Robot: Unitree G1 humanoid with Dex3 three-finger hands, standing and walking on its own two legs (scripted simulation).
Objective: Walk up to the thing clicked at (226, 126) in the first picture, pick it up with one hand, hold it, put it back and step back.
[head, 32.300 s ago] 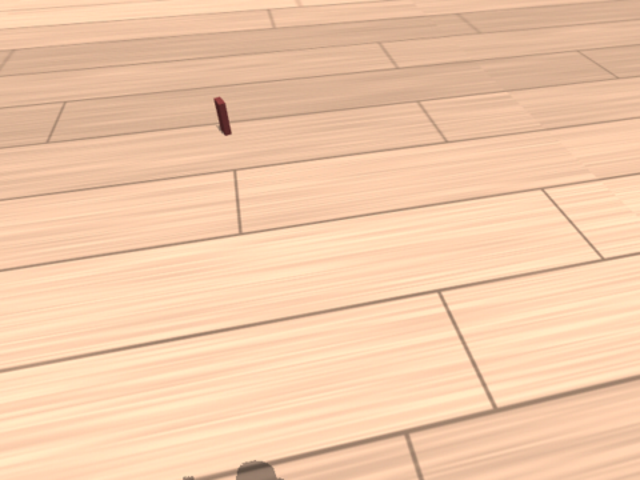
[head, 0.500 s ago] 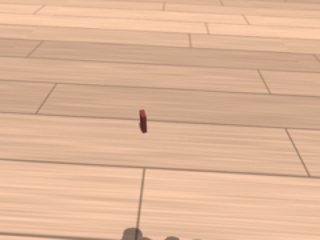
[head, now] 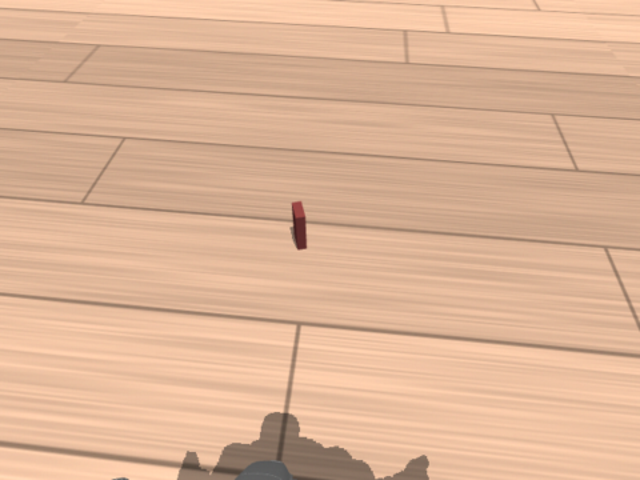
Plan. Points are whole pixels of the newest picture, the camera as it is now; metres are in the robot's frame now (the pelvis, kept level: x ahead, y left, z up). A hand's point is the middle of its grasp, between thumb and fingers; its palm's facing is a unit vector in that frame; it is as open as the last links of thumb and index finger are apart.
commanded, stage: step back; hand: left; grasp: from the side
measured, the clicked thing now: (299, 226) +1.01 +0.17 -0.66
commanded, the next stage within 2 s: stand in 0.20 s
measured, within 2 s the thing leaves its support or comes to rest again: neither
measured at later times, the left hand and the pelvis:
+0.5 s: hand out of the picture +0.11 +0.25 -0.13, palm faces -0.06 -0.94 -0.34, open 7.4 cm; pelvis +0.02 +0.00 +0.02, yaw -2 degrees
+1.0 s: hand out of the picture +0.08 +0.25 -0.14, palm faces -0.07 -0.94 -0.33, open 7.4 cm; pelvis +0.01 +0.00 +0.03, yaw -2 degrees
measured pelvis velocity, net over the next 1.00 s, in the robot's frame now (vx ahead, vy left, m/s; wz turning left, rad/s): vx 0.01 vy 0.00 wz -0.04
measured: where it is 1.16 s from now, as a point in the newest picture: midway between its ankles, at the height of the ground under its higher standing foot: outside the picture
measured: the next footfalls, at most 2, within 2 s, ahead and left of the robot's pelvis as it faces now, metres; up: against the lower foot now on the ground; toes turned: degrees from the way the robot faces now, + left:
none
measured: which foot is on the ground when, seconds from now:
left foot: down 0.00-1.00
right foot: down 0.00-1.00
